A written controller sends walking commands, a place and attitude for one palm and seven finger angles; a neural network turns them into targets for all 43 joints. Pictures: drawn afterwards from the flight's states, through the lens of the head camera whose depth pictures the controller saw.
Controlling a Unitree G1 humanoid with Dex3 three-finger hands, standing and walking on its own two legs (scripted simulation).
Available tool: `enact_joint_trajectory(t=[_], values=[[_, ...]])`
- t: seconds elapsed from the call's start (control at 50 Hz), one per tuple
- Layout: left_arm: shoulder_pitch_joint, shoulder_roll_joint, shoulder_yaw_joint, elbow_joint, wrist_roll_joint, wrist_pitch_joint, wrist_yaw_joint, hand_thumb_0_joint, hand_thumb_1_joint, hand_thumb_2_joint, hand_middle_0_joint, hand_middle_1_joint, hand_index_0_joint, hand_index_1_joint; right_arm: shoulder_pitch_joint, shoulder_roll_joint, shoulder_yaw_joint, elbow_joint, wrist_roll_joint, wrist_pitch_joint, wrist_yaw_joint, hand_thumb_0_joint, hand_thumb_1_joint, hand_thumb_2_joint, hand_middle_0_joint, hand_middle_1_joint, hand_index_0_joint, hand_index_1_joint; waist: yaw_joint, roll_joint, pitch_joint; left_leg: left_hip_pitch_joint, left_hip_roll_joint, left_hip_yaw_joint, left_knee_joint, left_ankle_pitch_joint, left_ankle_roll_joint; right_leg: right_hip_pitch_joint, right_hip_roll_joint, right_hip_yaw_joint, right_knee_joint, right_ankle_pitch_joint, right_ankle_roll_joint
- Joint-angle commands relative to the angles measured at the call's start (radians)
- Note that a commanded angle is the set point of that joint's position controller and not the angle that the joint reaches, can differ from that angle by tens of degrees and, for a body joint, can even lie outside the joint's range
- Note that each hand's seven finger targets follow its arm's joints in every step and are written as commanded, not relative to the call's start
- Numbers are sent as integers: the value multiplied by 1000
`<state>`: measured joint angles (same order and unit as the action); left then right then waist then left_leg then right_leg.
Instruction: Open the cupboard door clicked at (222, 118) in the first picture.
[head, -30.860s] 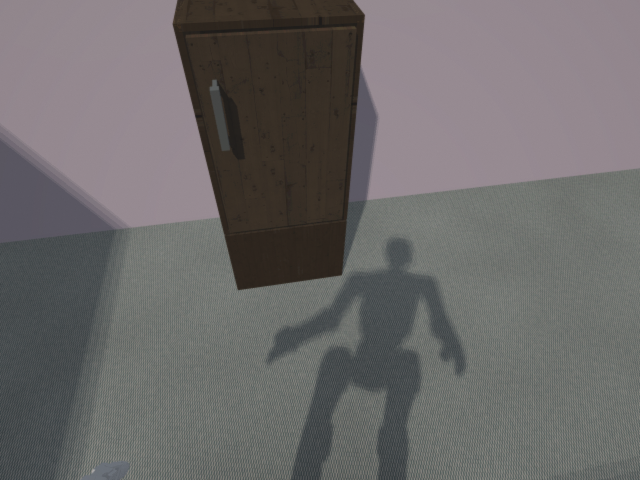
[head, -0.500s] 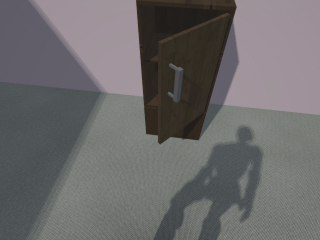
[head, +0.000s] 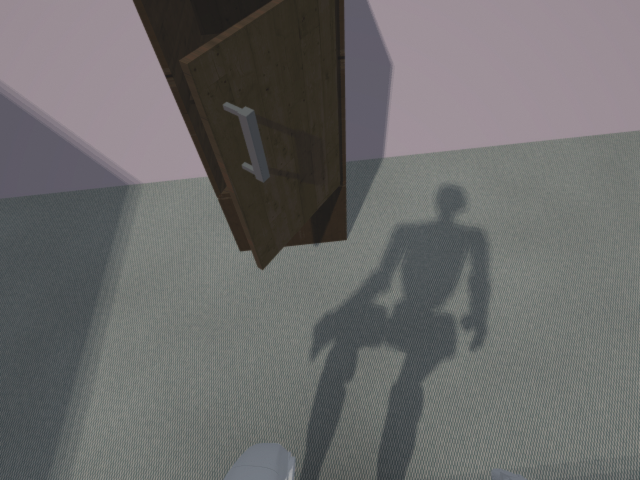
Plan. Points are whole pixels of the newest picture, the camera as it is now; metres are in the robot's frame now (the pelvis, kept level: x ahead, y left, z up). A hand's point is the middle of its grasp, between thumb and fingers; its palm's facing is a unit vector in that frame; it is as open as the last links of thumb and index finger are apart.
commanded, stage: walk to a spot facing it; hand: left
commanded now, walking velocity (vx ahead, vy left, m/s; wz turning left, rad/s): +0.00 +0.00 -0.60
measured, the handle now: (247, 143) +0.64 +0.20 +0.00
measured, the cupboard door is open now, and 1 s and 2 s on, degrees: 49 49 49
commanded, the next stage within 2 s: none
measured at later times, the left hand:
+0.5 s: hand out of the picture +0.11 +0.26 -0.18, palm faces -0.17 -0.96 -0.24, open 7.4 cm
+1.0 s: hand (278, 388) +0.25 +0.10 -0.15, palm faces -0.60 -0.75 -0.27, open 7.4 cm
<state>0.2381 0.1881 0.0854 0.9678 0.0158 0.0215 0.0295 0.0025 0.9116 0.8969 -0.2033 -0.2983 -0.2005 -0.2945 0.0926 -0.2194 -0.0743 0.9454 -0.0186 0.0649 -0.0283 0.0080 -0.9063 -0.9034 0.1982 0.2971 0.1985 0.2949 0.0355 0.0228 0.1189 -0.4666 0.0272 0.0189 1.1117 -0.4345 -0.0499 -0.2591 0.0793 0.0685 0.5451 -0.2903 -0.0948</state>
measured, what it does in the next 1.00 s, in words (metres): steps on the spot, turning right: left foot, then right foot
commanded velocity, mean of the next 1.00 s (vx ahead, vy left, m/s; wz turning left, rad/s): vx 0.04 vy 0.00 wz -0.60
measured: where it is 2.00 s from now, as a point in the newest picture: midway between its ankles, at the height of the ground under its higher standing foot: (411, 452)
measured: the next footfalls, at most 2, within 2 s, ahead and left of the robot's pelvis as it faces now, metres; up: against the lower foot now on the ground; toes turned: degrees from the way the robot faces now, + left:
left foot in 0.46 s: +0.09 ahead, +0.16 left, +0.00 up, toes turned -18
right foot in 0.88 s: +0.00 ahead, -0.07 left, +0.00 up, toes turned -38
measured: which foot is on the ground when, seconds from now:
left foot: up 0.00-0.44, down 0.46-0.88, up 0.90-1.00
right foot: down 0.00-0.44, up 0.46-0.86, down 0.88-1.00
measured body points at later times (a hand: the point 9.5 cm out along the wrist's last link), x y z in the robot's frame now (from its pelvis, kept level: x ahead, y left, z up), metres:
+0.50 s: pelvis +0.03 +0.06 -0.01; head +0.08 +0.07 +0.44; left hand +0.12 +0.31 -0.16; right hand +0.10 -0.21 -0.13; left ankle +0.06 +0.17 -0.74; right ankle -0.02 -0.06 -0.72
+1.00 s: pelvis +0.02 +0.03 -0.01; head +0.06 -0.02 +0.44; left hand +0.28 +0.14 -0.13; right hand -0.13 -0.18 -0.16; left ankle +0.07 +0.17 -0.67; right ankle -0.03 -0.05 -0.74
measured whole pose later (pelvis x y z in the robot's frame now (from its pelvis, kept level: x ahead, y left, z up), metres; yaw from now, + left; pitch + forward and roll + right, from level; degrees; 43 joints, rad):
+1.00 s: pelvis +0.02 +0.03 -0.01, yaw -37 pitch +0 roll +0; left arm 0.10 0.21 0.05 0.87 0.01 0.02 0.00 0.00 0.91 0.90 -0.20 -0.30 -0.20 -0.29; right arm 0.27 -0.25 -0.05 0.95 -0.02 0.06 -0.02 0.01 -0.91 -0.90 0.20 0.30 0.20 0.29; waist -0.05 0.04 0.13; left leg -0.43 0.10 0.07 1.11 -0.48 -0.07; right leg -0.28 0.03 -0.04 0.59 -0.31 -0.05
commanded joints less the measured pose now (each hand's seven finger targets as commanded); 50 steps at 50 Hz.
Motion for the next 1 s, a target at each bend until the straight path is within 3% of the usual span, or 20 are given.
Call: enact_joint_trajectory(t=[0.0,0.14,0.24,0.32,0.38,0.4,0.42,0.44,0.48,0.52,0.6,0.74,0.78,0.82,0.84,0.86,0.88,0.9,0.92,0.98], values=[[112,172,43,-41,-1,-18,13,0,900,900,-200,-300,-200,-300,-26,-61,-15,-94,4,-16,-11,0,-900,-900,200,300,200,300,13,-110,-177,-171,7,-73,40,52,-13,306,-253,326,-132,697,-22],[130,180,47,-66,6,-13,8,0,900,900,-200,-300,-200,-300,-89,-73,-12,-138,6,-20,-16,0,-900,-900,200,300,200,300,23,-142,-150,-184,-7,-96,-7,48,-16,284,-242,398,-147,642,-49],[103,201,49,-92,13,-12,3,0,900,900,-200,-300,-200,-300,-109,-60,-7,-170,12,-34,-9,0,-900,-900,200,300,200,300,19,-128,-145,-98,-21,-90,-145,21,-9,201,-246,456,-148,554,-117],[76,212,52,-110,16,-6,0,0,900,900,-200,-300,-200,-300,-77,-57,-7,-181,19,-46,-10,0,-900,-900,200,300,200,300,9,-152,-154,35,-49,-86,-314,10,6,122,-225,498,-122,564,-105],[8,208,52,-125,5,-3,-3,0,900,900,-200,-300,-200,-300,66,-79,-9,-145,24,-61,-18,0,-900,-900,200,300,200,300,-60,-123,-203,290,-45,-88,-605,177,15,9,-155,441,-46,472,-29],[6,175,45,-138,-2,-3,-5,0,900,900,-200,-300,-200,-300,122,-124,-13,-130,18,-71,-24,0,-900,-900,200,300,200,300,-80,-25,-228,465,70,-186,-734,209,48,-139,-71,365,36,269,16],[58,125,34,-142,-12,-3,-18,0,900,900,-200,-300,-200,-300,131,-222,-32,-144,6,-78,-25,0,-900,-900,200,300,200,300,-61,268,-258,575,353,-464,-822,292,143,-310,54,180,241,-226,80],[18,146,31,-147,1,-3,-24,0,900,900,-200,-300,-200,-300,155,-236,-25,-151,-3,-70,-29,0,-900,-900,200,300,200,300,-67,219,-195,473,478,-544,-831,407,234,-341,6,57,427,-352,121],[13,152,38,-145,20,1,-45,0,900,900,-200,-300,-200,-300,104,-172,-1,-169,-21,-70,-31,0,-900,-900,200,300,200,300,-28,67,-100,315,382,-377,-832,467,236,-325,-43,17,595,-239,146],[16,148,40,-120,16,11,-54,0,900,900,-200,-300,-200,-300,84,-141,18,-169,-16,-69,-30,0,-900,-900,200,300,200,300,-11,193,-99,289,290,-196,-777,609,180,-321,-80,-4,668,-171,153],[-30,112,17,-134,4,20,-67,0,900,900,-200,-300,-200,-300,161,-150,12,-137,-12,-75,-27,0,-900,-900,200,300,200,300,-29,154,-140,396,248,-46,-738,744,170,-323,-97,-75,580,-110,160],[-155,96,-4,-161,5,18,-72,0,900,900,-200,-300,-200,-300,259,-176,-4,-85,-17,-68,-14,0,-900,-900,200,300,200,300,-84,205,-116,394,290,33,-697,757,166,-197,-98,-162,273,-128,129],[-145,103,-3,-160,4,14,-69,0,900,900,-200,-300,-200,-300,247,-188,-9,-84,-17,-67,-11,0,-900,-900,200,300,200,300,-71,201,-116,363,312,38,-664,731,154,-119,-92,-166,171,-120,110],[-48,136,5,-134,5,3,-64,0,900,900,-200,-300,-200,-300,222,-194,-14,-93,-7,-66,-5,0,-900,-900,200,300,200,300,-10,121,-164,285,286,83,-522,658,93,91,-86,-161,-46,78,84],[47,208,19,-106,12,-8,-53,0,900,900,-200,-300,-200,-300,218,-160,-10,-102,7,-65,3,0,-900,-900,200,300,200,300,37,-51,-236,136,226,159,-334,466,33,307,-214,-14,-132,300,38],[118,325,49,-84,14,-17,-33,0,900,900,-200,-300,-200,-300,162,-73,14,-154,11,-62,7,0,-900,-900,200,300,200,300,70,-368,-236,-138,54,190,-49,-194,-22,401,-480,353,-164,714,-79],[138,324,44,-75,-5,-12,-19,0,900,900,-200,-300,-200,-300,148,-117,8,-152,7,-45,-6,0,-900,-900,200,300,200,300,77,-300,-250,-152,63,15,51,-234,-10,354,-491,338,-157,678,-136],[86,277,37,-90,-5,-9,-13,0,900,900,-200,-300,-200,-300,135,-97,4,-150,7,-42,-1,0,-900,-900,200,300,200,300,49,-218,-171,-212,85,-17,73,-146,-7,333,-429,262,-177,518,-130],[40,240,39,-105,-3,-8,-5,0,900,900,-200,-300,-200,-300,136,-97,1,-136,1,-41,2,0,-900,-900,200,300,200,300,29,-280,-190,-217,97,-7,84,-80,-16,328,-370,278,-190,391,-108],[-28,195,21,-131,-2,-23,-10,0,900,900,-200,-300,-200,-300,135,-99,-6,-107,-6,-40,15,0,-900,-900,200,300,200,300,-14,-162,-137,-141,89,-4,39,45,-33,184,-304,205,-235,232,-90]])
